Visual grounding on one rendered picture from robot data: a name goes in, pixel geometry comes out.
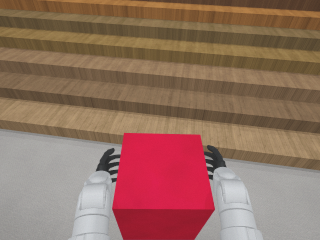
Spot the robot right hand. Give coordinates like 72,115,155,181
204,145,226,180

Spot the robot left hand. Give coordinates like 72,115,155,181
96,148,121,183

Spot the robot right forearm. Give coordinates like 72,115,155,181
213,167,264,240

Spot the robot left forearm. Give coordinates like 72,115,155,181
68,170,112,240

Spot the carton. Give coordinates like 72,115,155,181
112,133,215,240

